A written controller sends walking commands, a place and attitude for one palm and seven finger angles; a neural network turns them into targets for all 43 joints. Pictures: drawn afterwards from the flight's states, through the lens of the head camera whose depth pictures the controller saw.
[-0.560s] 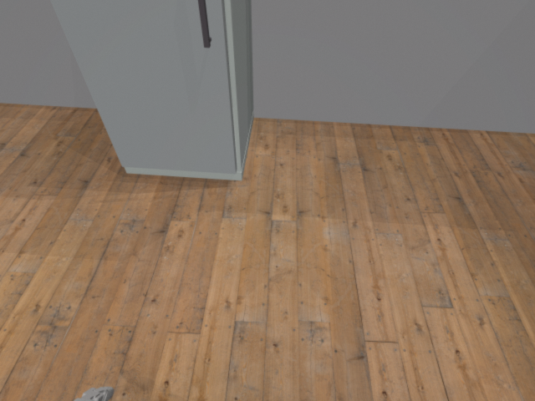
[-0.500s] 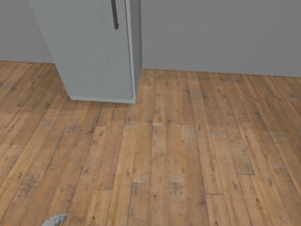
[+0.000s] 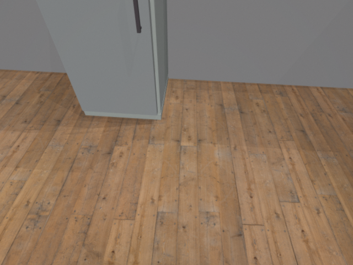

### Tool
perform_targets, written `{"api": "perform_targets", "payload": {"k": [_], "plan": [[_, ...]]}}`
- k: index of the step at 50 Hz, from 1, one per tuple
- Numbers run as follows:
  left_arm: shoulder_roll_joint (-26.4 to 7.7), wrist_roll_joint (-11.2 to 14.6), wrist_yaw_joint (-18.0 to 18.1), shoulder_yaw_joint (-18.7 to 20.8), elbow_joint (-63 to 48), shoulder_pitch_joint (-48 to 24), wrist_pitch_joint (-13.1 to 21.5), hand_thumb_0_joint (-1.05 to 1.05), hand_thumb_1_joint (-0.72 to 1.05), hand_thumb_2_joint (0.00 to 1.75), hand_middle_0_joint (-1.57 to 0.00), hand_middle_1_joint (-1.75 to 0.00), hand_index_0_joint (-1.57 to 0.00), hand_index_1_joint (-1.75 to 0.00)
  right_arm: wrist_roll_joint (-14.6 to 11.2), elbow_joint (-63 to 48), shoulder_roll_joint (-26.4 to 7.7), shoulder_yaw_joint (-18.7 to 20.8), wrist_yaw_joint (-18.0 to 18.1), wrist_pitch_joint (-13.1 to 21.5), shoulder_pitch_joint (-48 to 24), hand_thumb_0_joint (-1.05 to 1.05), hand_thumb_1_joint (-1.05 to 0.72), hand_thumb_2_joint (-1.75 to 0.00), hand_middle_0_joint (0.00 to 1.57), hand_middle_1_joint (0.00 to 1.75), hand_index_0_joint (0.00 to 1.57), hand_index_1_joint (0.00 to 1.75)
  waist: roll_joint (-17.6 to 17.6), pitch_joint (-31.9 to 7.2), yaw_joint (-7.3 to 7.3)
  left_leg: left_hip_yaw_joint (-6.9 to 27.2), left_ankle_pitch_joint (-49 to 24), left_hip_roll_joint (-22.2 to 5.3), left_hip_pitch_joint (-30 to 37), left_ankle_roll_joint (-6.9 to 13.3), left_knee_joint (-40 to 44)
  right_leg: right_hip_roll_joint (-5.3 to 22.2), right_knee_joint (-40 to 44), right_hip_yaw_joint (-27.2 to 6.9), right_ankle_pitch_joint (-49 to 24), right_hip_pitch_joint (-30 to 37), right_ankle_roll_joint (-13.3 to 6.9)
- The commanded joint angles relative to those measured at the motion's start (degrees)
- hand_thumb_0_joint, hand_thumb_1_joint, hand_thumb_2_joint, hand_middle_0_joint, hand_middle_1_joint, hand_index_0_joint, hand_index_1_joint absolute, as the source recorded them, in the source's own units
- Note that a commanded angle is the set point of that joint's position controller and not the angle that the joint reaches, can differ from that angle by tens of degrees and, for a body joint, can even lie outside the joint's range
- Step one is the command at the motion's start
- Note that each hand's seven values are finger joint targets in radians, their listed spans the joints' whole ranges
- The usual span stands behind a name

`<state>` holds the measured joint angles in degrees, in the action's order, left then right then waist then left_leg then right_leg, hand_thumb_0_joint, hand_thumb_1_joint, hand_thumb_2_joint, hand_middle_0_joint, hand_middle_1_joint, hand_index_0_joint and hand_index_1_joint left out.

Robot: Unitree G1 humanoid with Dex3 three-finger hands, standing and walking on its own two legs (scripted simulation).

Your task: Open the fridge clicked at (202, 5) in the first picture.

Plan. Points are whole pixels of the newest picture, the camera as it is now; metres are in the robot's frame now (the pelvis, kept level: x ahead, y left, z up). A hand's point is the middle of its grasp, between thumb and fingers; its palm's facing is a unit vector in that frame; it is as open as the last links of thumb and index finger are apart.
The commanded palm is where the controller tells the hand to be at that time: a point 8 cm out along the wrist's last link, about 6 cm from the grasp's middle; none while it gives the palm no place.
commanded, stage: stand and wait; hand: right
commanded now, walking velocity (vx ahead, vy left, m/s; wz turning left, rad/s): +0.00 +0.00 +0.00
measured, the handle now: out of the picture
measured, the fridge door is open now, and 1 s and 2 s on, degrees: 0 0 0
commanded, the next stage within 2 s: look at it before walking up in 0.26 s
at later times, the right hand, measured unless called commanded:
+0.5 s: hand out of the picture +0.07 -0.24 -0.15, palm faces -0.04 +0.94 -0.33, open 7.4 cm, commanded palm none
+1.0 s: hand out of the picture +0.07 -0.24 -0.16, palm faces -0.04 +0.94 -0.33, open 7.4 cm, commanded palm none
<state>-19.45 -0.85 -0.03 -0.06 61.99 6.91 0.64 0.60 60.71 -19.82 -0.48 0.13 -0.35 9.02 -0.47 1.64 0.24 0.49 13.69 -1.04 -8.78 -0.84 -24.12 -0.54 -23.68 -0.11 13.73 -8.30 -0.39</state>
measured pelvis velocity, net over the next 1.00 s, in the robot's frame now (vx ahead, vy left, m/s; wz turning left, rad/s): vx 0.00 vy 0.00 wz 0.01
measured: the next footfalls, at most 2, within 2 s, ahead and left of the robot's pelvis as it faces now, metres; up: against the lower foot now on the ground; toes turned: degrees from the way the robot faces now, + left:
right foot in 1.76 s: +0.09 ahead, -0.10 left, +0.00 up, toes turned +20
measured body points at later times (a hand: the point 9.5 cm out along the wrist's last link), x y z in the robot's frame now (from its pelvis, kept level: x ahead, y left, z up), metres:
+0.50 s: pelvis -0.01 +0.01 +0.00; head -0.01 +0.01 +0.45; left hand +0.07 +0.30 -0.13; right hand +0.07 -0.29 -0.13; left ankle -0.01 +0.13 -0.74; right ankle -0.01 -0.12 -0.74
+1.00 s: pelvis +0.00 +0.00 +0.00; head +0.00 +0.00 +0.45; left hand +0.08 +0.30 -0.13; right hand +0.07 -0.29 -0.13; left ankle -0.01 +0.13 -0.74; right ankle -0.01 -0.12 -0.74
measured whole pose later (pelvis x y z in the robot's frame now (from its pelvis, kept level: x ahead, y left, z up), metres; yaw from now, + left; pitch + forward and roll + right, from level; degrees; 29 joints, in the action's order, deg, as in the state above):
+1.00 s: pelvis +0.00 +0.00 +0.00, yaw +1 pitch -1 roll +0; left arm -19.2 -0.6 -0.2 -0.4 63.9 6.4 0.9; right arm 0.7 62.2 -19.8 -0.6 0.0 0.1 8.3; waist -0.4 1.6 0.2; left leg 0.8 11.8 -0.4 -8.3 -0.4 -21.5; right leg 0.1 -21.0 0.2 12.0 -7.6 0.1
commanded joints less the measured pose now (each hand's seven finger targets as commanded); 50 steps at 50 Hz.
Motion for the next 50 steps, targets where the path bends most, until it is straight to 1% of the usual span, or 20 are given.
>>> {"api": "perform_targets", "payload": {"k": [1,3,6,7,10,12,16,22,24,25,28,31,35,37,40,42,44,47,49,50], "plan": [[-11.66,0.40,0.80,2.36,-3.46,-3.73,1.39,0.00,0.90,0.90,-0.20,-0.30,-0.20,-0.30,-0.09,-3.43,-11.39,2.32,0.63,1.75,-3.00,0.00,-0.90,-0.90,0.20,0.30,0.20,0.30,0.45,-3.84,-0.09,5.24,-9.95,-5.86,0.85,2.59,3.71,6.83,4.18,-5.26,-10.33,0.57,-1.64],[-11.67,0.39,0.78,2.33,-3.17,-3.53,1.35,0.00,0.90,0.90,-0.20,-0.30,-0.20,-0.30,-0.10,-3.21,-11.53,2.33,0.64,1.82,-2.80,0.00,-0.90,-0.90,0.20,0.30,0.20,0.30,0.16,-4.21,-0.15,5.58,-10.08,-5.96,0.87,2.73,3.92,6.79,4.05,-5.33,-10.28,0.84,-1.58],[-11.79,0.44,0.73,2.21,-2.62,-3.31,1.34,0.00,0.90,0.90,-0.20,-0.30,-0.20,-0.30,-0.09,-2.86,-11.52,2.23,0.61,1.74,-2.97,0.00,-0.90,-0.90,0.20,0.30,0.20,0.30,0.34,-3.22,-0.09,5.42,-8.30,-5.82,0.54,2.54,4.47,6.94,4.98,-5.35,-8.79,0.34,-1.54],[-11.71,0.48,0.67,2.23,-2.54,-3.28,1.23,0.00,0.90,0.90,-0.20,-0.30,-0.20,-0.30,-0.02,-2.86,-11.61,2.24,0.63,1.75,-3.13,0.00,-0.90,-0.90,0.20,0.30,0.20,0.30,-0.25,-2.45,-0.08,5.57,-7.48,-5.73,0.29,2.60,4.74,6.82,5.01,-5.63,-8.17,-0.36,-1.52],[-11.78,0.40,0.67,2.21,-2.21,-3.02,1.34,0.00,0.90,0.90,-0.20,-0.30,-0.20,-0.30,-0.03,-2.54,-11.58,2.20,0.57,1.77,-3.06,0.00,-0.90,-0.90,0.20,0.30,0.20,0.30,-0.04,-2.74,-0.14,5.86,-6.74,-5.79,-0.09,2.61,5.06,6.83,5.26,-5.53,-7.70,0.13,-1.44],[-11.83,0.43,0.67,2.16,-2.16,-2.84,1.29,0.00,0.90,0.90,-0.20,-0.30,-0.20,-0.30,-0.02,-2.58,-11.55,2.22,0.61,1.82,-3.05,0.00,-0.90,-0.90,0.20,0.30,0.20,0.30,-0.59,-2.92,-0.14,5.97,-7.00,-5.68,-0.11,2.67,5.11,6.92,5.16,-5.72,-8.13,0.27,-1.46],[-11.82,0.39,0.64,2.17,-1.95,-3.01,1.37,0.00,0.90,0.90,-0.20,-0.30,-0.20,-0.30,0.02,-2.44,-11.42,2.17,0.54,1.75,-3.19,0.00,-0.90,-0.90,0.20,0.30,0.20,0.30,0.48,-2.33,-0.13,5.98,-5.96,-5.63,-0.67,2.52,5.43,6.98,5.76,-5.57,-7.18,0.15,-1.38],[-11.54,0.43,0.54,2.17,-1.85,-2.76,1.17,0.00,0.90,0.90,-0.20,-0.30,-0.20,-0.30,0.11,-2.66,-11.47,2.23,0.54,1.92,-3.11,0.00,-0.90,-0.90,0.20,0.30,0.20,0.30,-1.10,-1.70,-0.19,6.64,-4.11,-5.67,-1.56,2.65,6.33,6.78,5.40,-5.47,-6.10,-0.28,-1.24],[-11.54,0.36,0.56,2.17,-1.86,-2.66,1.36,0.00,0.90,0.90,-0.20,-0.30,-0.20,-0.30,0.06,-2.64,-11.33,2.24,0.51,1.93,-2.90,0.00,-0.90,-0.90,0.20,0.30,0.20,0.30,-0.14,-2.78,-0.18,6.49,-5.03,-5.81,-1.14,2.66,6.03,6.91,5.44,-5.45,-6.85,0.39,-1.27],[-11.45,0.38,0.56,2.21,-1.78,-2.75,1.36,0.00,0.90,0.90,-0.20,-0.30,-0.20,-0.30,0.07,-2.56,-11.36,2.18,0.52,1.95,-3.00,0.00,-0.90,-0.90,0.20,0.30,0.20,0.30,-0.04,-2.48,-0.21,6.49,-5.57,-5.68,-1.23,2.61,5.98,6.89,5.45,-5.50,-7.17,0.37,-1.23],[-11.56,0.45,0.58,2.13,-1.87,-2.49,1.37,0.00,0.90,0.90,-0.20,-0.30,-0.20,-0.30,0.05,-2.61,-11.47,2.23,0.54,2.01,-3.02,0.00,-0.90,-0.90,0.20,0.30,0.20,0.30,-0.21,-3.36,-0.32,6.45,-7.14,-5.78,-0.34,2.68,5.71,6.98,5.19,-5.45,-8.17,0.48,-1.17],[-11.55,0.45,0.60,2.17,-1.75,-2.86,1.35,0.00,0.90,0.90,-0.20,-0.30,-0.20,-0.30,0.06,-2.41,-11.27,2.15,0.53,1.96,-2.88,0.00,-0.90,-0.90,0.20,0.30,0.20,0.30,0.10,-2.88,-0.22,6.35,-7.02,-5.67,-0.74,2.57,5.85,7.13,5.58,-5.51,-8.02,0.87,-1.24],[-11.55,0.47,0.65,2.11,-1.60,-2.79,1.40,0.00,0.90,0.90,-0.20,-0.30,-0.20,-0.30,0.02,-2.30,-11.32,2.15,0.55,2.01,-2.61,0.00,-0.90,-0.90,0.20,0.30,0.20,0.30,0.65,-3.50,-0.19,6.29,-8.78,-5.79,-0.01,2.63,5.65,7.21,5.42,-5.30,-9.17,1.11,-1.18],[-11.54,0.52,0.65,2.12,-1.70,-2.82,1.29,0.00,0.90,0.90,-0.20,-0.30,-0.20,-0.30,0.07,-2.28,-11.38,2.20,0.56,2.01,-2.72,0.00,-0.90,-0.90,0.20,0.30,0.20,0.30,-0.13,-3.03,-0.22,6.19,-8.76,-5.70,-0.18,2.65,5.76,7.19,5.36,-5.40,-9.17,0.89,-1.16],[-11.74,0.48,0.70,2.12,-1.65,-2.87,1.44,0.00,0.90,0.90,-0.20,-0.30,-0.20,-0.30,0.02,-2.14,-11.30,2.15,0.53,1.94,-2.77,0.00,-0.90,-0.90,0.20,0.30,0.20,0.30,0.97,-3.50,-0.16,6.03,-9.12,-5.66,0.34,2.52,5.49,7.31,5.66,-5.47,-9.75,1.28,-1.19],[-11.63,0.54,0.70,2.14,-1.62,-2.91,1.40,0.00,0.90,0.90,-0.20,-0.30,-0.20,-0.30,0.06,-2.07,-11.33,2.20,0.58,2.04,-2.45,0.00,-0.90,-0.90,0.20,0.30,0.20,0.30,0.00,-3.86,-0.08,5.87,-10.35,-5.81,0.53,2.57,5.51,7.33,5.29,-5.40,-10.73,1.70,-1.23],[-11.73,0.51,0.71,2.04,-1.62,-3.08,1.36,0.00,0.90,0.90,-0.20,-0.30,-0.20,-0.30,0.02,-2.06,-11.40,2.13,0.54,1.96,-2.64,0.00,-0.90,-0.90,0.20,0.30,0.20,0.30,0.83,-3.34,-0.15,5.94,-9.47,-5.71,0.29,2.47,5.70,7.31,5.73,-5.37,-9.86,1.54,-1.16],[-11.67,0.58,0.67,2.10,-1.63,-3.14,1.31,0.00,0.90,0.90,-0.20,-0.30,-0.20,-0.30,0.10,-1.98,-11.32,2.13,0.54,1.93,-2.61,0.00,-0.90,-0.90,0.20,0.30,0.20,0.30,0.48,-2.79,-0.06,5.94,-8.88,-5.63,0.13,2.44,5.94,7.35,5.88,-5.43,-9.42,1.24,-1.22],[-11.75,0.52,0.72,2.07,-1.66,-3.16,1.39,0.00,0.90,0.90,-0.20,-0.30,-0.20,-0.30,0.07,-1.99,-11.38,2.15,0.57,2.03,-2.54,0.00,-0.90,-0.90,0.20,0.30,0.20,0.30,-0.09,-3.59,-0.14,6.01,-10.75,-5.85,0.55,2.52,5.78,7.36,5.60,-5.39,-11.03,2.04,-1.22],[-12.00,0.49,0.83,2.18,-1.67,-2.96,1.43,0.00,0.90,0.90,-0.20,-0.30,-0.20,-0.30,0.06,-2.14,-11.62,2.22,0.51,1.90,-3.00,0.00,-0.90,-0.90,0.20,0.30,0.20,0.30,0.26,-3.48,-0.28,6.28,-11.35,-5.56,0.09,2.58,5.45,7.58,5.49,-4.93,-11.17,2.49,-1.09]]}}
